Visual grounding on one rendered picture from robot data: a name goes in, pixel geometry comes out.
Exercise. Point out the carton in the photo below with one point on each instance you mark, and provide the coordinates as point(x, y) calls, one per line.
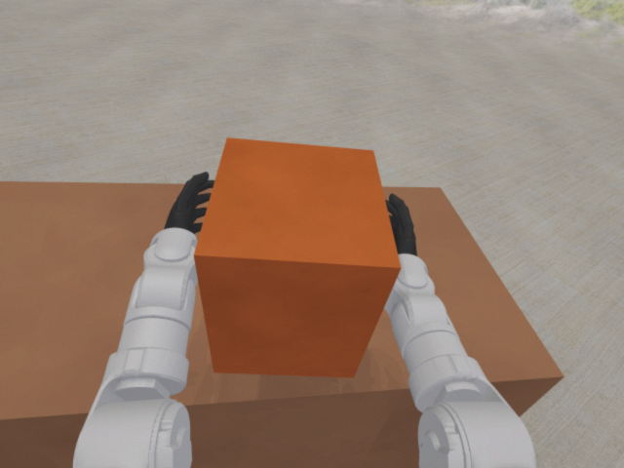
point(295, 260)

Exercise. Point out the robot left upper arm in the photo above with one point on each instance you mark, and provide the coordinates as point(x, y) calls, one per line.
point(136, 434)

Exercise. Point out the left robot forearm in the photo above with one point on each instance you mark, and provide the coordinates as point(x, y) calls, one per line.
point(150, 361)

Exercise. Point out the robot right upper arm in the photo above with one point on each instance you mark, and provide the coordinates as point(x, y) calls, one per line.
point(473, 435)

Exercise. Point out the robot right hand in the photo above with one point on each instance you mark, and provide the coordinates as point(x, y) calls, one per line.
point(402, 225)

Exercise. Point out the pedestal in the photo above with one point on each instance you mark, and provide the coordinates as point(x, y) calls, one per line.
point(70, 255)

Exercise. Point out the robot left hand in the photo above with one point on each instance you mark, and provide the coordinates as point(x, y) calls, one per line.
point(183, 212)

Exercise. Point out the right robot forearm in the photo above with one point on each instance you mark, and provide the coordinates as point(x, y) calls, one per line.
point(439, 367)

